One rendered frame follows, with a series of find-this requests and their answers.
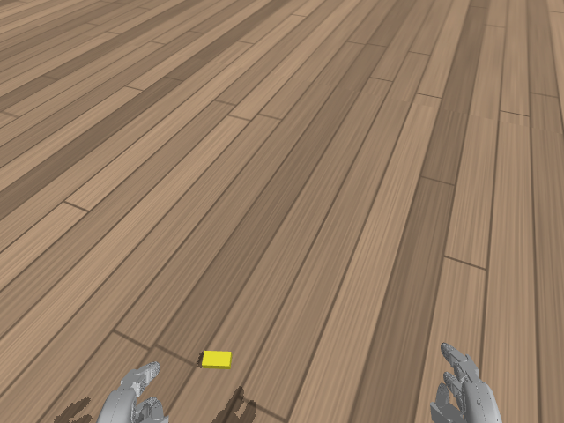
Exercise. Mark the right robot hand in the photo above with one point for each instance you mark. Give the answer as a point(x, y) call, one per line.
point(474, 398)

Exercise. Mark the left robot hand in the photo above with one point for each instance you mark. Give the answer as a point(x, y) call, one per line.
point(121, 404)

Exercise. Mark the small box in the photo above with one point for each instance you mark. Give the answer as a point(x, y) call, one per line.
point(217, 359)

